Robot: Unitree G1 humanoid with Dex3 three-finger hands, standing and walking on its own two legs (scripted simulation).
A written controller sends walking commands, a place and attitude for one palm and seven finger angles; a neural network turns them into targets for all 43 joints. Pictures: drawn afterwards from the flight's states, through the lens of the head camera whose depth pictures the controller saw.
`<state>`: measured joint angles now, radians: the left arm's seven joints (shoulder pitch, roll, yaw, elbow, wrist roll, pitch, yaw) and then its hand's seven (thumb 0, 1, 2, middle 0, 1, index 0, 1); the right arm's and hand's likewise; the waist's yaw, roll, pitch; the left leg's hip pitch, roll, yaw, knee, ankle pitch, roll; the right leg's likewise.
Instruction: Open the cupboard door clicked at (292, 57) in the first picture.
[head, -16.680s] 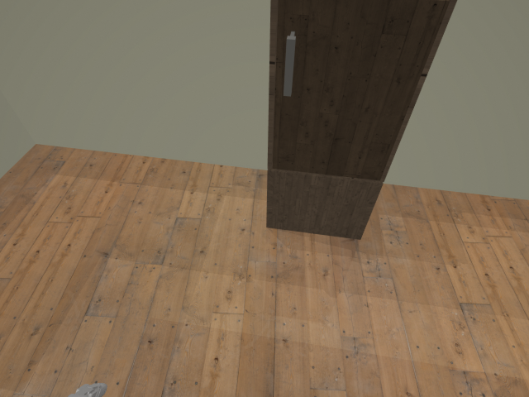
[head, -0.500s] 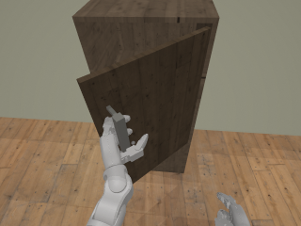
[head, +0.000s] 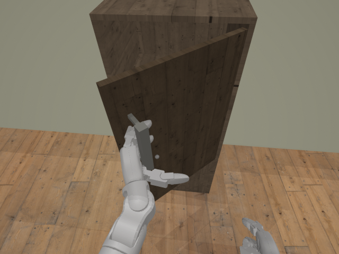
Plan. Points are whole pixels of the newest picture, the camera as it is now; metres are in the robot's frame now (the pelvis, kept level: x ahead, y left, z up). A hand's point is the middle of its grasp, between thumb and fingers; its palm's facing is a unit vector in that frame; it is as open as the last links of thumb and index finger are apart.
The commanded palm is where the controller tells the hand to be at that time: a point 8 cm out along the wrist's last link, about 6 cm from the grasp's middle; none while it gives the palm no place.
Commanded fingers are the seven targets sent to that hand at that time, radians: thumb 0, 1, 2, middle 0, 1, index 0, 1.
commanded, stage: slide the hand sideways off the handle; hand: left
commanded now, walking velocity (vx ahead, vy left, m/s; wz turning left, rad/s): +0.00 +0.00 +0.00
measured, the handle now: (140, 144) +0.35 +0.10 +0.09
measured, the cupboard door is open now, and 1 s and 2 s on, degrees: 43 47 46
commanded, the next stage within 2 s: draw the hand back to the body in 1.28 s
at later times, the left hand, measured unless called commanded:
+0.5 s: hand (158, 173) +0.27 +0.05 +0.09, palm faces -0.14 -0.99 +0.02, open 16.0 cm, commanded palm +0.25 +0.11 +0.09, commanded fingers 0.00 -0.50 0.30 -0.15 -0.30 -0.15 -0.30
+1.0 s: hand (136, 192) +0.23 +0.09 +0.09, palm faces -0.08 -1.00 -0.02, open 16.1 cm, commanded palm +0.20 +0.15 +0.09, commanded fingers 0.00 -0.50 0.30 -0.15 -0.30 -0.15 -0.30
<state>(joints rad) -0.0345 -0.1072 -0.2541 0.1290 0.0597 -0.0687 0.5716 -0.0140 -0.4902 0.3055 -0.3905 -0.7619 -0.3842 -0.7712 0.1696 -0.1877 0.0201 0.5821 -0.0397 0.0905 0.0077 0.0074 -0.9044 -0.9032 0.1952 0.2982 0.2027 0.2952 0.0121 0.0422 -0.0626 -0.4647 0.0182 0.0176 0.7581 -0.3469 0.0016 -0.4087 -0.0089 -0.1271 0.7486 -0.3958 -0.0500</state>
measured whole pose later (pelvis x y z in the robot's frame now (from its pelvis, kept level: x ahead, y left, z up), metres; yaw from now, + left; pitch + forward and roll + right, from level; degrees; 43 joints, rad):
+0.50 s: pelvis -0.01 +0.02 +0.00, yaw -2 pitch +2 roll +0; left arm 0.06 0.01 -0.26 0.06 -0.04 -0.14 0.14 -0.02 -0.50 0.30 -0.20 -0.37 -0.21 -0.35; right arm 0.25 -0.20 0.05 0.50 0.01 0.00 0.02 0.01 -0.90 -0.90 0.20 0.30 0.20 0.30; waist 0.00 0.03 -0.05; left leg -0.45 0.01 0.06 0.75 -0.35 0.03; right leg -0.41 -0.02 -0.08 0.75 -0.38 -0.02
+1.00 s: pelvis +0.02 +0.00 +0.00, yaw -2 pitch +4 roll +0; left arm 0.47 0.12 -0.16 -0.28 -0.08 -0.18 0.00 -0.02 -0.50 0.30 -0.20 -0.32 -0.20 -0.32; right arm 0.23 -0.21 0.04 0.44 0.01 -0.02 0.00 0.01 -0.90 -0.90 0.20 0.30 0.20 0.30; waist 0.01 0.03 -0.07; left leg -0.47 0.03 0.04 0.79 -0.40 0.00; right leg -0.43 0.00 -0.10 0.79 -0.44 -0.05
